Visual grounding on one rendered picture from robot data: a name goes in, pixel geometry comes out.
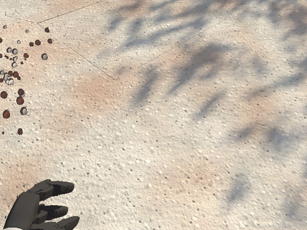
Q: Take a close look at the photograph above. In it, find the left robot hand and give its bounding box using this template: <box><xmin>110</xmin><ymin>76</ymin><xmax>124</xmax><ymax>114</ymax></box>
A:
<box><xmin>3</xmin><ymin>179</ymin><xmax>80</xmax><ymax>230</ymax></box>

